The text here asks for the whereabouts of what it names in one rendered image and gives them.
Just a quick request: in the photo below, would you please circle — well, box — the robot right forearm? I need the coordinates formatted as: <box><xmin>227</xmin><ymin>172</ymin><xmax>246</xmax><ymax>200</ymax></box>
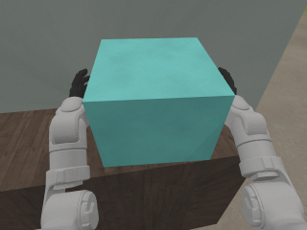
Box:
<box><xmin>224</xmin><ymin>95</ymin><xmax>305</xmax><ymax>219</ymax></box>

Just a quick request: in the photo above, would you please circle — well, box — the robot right hand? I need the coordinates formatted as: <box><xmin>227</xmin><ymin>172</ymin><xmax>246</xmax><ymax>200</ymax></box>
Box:
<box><xmin>218</xmin><ymin>67</ymin><xmax>237</xmax><ymax>95</ymax></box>

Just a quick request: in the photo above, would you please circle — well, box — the right robot upper arm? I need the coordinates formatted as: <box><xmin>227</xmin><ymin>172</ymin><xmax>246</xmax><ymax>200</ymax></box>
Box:
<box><xmin>242</xmin><ymin>181</ymin><xmax>307</xmax><ymax>230</ymax></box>

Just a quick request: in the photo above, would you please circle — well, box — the pedestal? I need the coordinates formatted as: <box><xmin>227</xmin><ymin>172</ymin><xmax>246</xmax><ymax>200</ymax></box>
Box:
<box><xmin>0</xmin><ymin>108</ymin><xmax>246</xmax><ymax>230</ymax></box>

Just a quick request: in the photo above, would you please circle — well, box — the robot left hand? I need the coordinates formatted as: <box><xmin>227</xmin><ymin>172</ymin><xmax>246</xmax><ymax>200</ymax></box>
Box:
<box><xmin>69</xmin><ymin>68</ymin><xmax>90</xmax><ymax>99</ymax></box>

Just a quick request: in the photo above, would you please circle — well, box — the robot left forearm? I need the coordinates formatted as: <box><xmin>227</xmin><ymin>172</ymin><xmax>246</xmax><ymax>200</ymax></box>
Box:
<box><xmin>40</xmin><ymin>97</ymin><xmax>90</xmax><ymax>229</ymax></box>

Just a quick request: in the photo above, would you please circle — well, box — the left robot upper arm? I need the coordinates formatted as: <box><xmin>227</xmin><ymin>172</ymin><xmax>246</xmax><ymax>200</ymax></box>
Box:
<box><xmin>35</xmin><ymin>190</ymin><xmax>99</xmax><ymax>230</ymax></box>

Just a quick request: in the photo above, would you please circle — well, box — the carton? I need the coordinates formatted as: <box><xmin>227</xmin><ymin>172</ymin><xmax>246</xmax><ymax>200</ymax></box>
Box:
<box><xmin>83</xmin><ymin>37</ymin><xmax>236</xmax><ymax>168</ymax></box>

